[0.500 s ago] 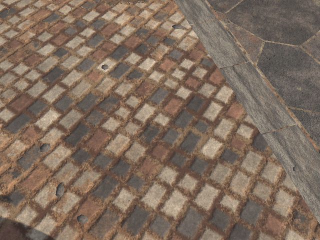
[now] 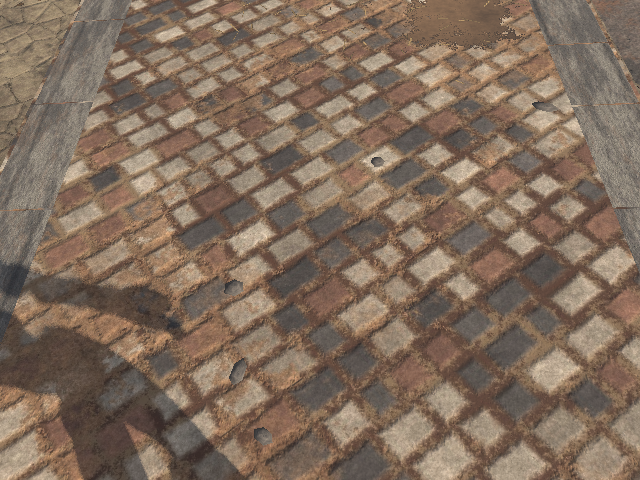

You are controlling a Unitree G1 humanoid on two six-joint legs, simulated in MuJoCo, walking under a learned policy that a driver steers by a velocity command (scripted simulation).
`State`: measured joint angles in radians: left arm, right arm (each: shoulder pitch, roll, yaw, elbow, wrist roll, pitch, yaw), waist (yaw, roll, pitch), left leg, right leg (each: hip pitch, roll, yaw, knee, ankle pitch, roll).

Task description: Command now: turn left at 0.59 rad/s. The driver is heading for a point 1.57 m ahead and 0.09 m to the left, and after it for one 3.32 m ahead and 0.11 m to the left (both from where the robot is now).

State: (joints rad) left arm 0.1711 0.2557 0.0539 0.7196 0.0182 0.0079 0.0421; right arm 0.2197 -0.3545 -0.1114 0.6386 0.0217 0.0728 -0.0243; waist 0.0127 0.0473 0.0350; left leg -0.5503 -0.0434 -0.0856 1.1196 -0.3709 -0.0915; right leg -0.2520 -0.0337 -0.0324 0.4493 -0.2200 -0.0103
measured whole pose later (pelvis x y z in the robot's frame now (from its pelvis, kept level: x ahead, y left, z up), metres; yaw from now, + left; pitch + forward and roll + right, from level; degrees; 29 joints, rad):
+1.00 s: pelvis +0.01 +0.02 -0.01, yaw +15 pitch -1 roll +0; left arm 0.18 0.23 0.02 0.79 0.01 -0.02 0.01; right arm 0.21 -0.24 -0.05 0.81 -0.01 0.03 -0.02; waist 0.00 0.00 0.03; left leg -0.22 -0.04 -0.09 0.52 -0.28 0.00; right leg -0.21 0.00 0.00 0.52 -0.29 0.00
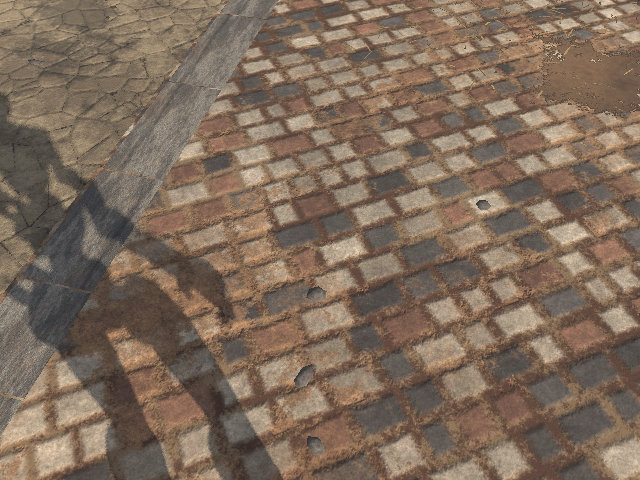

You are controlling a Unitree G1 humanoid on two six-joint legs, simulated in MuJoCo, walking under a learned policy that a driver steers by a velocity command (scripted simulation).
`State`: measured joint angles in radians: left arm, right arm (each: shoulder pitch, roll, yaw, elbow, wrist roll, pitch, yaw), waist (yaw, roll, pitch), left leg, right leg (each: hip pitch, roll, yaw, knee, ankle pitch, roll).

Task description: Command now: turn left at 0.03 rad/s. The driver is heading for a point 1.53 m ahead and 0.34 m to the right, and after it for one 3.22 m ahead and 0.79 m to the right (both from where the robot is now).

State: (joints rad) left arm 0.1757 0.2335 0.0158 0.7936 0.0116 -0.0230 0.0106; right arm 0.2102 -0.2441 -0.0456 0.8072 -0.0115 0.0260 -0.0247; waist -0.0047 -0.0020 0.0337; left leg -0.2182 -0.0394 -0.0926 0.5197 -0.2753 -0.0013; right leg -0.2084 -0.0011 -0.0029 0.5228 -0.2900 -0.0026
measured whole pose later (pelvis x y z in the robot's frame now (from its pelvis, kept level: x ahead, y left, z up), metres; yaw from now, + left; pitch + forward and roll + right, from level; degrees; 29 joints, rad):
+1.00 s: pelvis +0.01 -0.02 +0.00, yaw +0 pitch -1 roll +0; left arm 0.26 0.23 0.01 1.04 -0.01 -0.02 0.03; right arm 0.24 -0.22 -0.03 1.12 0.00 0.01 -0.05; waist 0.01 0.01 0.02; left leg -0.22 0.00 -0.08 0.55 -0.35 -0.01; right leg -0.18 0.04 -0.01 0.48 -0.29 -0.05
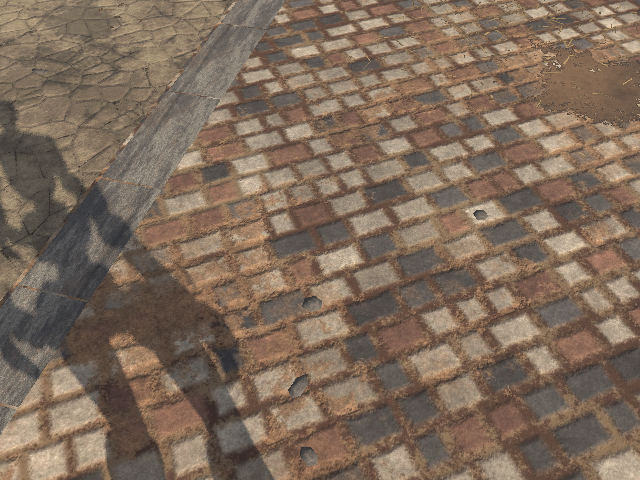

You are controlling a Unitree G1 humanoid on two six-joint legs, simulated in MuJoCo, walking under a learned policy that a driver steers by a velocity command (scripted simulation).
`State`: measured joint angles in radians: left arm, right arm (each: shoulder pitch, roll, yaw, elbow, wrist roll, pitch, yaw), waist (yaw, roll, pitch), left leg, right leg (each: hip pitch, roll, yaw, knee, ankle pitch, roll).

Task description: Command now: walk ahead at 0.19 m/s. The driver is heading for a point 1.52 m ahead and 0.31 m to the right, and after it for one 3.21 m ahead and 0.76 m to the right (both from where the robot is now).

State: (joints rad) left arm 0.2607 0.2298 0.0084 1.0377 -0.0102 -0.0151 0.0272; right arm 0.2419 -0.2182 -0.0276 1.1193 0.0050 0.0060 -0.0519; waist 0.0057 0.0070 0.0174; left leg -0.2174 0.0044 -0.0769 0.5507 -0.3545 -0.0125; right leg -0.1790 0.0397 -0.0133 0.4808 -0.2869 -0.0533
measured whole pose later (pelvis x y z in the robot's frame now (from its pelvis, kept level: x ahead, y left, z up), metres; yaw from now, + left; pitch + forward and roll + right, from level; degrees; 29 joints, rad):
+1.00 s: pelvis +0.45 +0.01 +0.01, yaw +0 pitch +1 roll -2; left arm 0.34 0.24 0.04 1.00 0.00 -0.10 -0.02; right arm 0.13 -0.27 -0.06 0.90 0.01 -0.09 -0.02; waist 0.05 0.04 0.01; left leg -0.68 0.15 -0.04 0.88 -0.07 0.01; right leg -0.08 0.08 -0.06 0.22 -0.16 -0.07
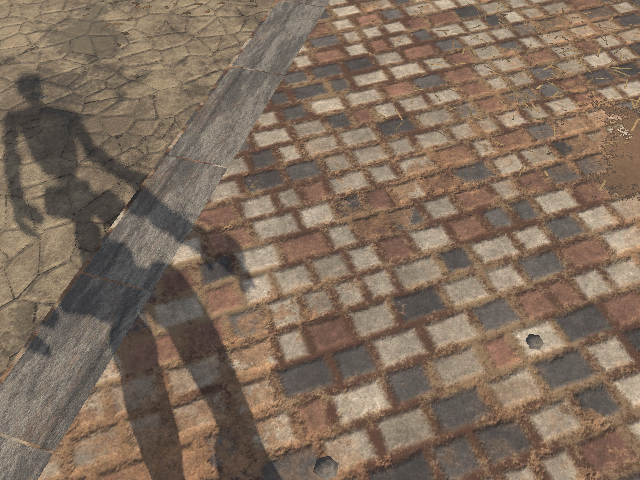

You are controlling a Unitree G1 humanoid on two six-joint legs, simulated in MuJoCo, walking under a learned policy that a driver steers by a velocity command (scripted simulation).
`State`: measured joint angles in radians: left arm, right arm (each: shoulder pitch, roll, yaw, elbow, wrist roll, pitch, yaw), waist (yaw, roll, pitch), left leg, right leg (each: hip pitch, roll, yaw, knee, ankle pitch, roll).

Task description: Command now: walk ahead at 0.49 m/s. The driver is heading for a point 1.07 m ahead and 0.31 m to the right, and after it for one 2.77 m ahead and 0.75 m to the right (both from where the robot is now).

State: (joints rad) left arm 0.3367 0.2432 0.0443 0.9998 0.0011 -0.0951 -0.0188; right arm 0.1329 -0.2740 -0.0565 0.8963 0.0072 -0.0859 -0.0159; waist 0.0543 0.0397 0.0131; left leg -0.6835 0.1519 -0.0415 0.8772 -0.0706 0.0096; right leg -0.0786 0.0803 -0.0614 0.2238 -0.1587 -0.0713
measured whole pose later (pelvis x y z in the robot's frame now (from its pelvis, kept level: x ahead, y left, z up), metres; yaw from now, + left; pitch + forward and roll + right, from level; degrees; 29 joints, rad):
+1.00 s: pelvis +0.26 +0.02 +0.00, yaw -25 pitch +3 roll +2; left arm 0.18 0.29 0.09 0.74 -0.02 0.01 0.03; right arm 0.05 -0.31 -0.09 0.85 0.01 -0.01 -0.03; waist 0.01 0.02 0.03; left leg -0.50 0.00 -0.05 0.85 -0.33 -0.06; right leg -0.29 0.05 0.08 0.43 -0.19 -0.06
